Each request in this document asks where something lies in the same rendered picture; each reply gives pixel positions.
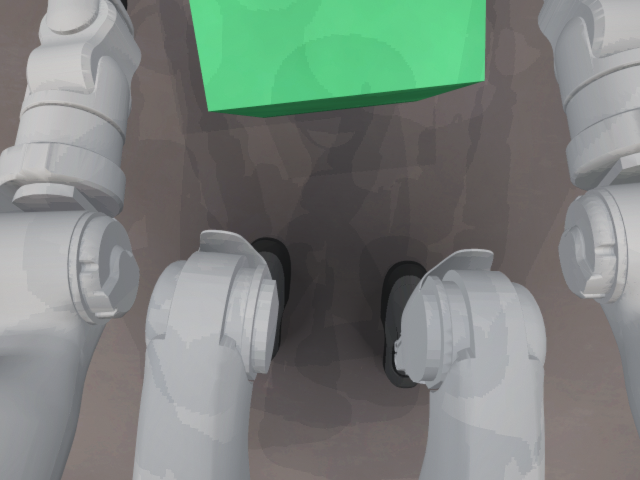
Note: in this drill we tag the right robot thigh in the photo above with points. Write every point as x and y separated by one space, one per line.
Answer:
467 337

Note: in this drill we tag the robot left forearm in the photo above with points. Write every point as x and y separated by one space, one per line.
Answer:
73 120

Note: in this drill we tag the robot right forearm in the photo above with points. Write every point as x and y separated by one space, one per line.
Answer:
596 48

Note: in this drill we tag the carton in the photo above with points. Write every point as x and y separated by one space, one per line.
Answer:
268 58

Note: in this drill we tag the right robot shin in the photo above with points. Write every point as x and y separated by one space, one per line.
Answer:
473 259

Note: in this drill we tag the right robot upper arm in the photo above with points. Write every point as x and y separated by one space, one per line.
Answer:
599 253

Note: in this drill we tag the left robot upper arm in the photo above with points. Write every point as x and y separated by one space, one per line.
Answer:
63 276

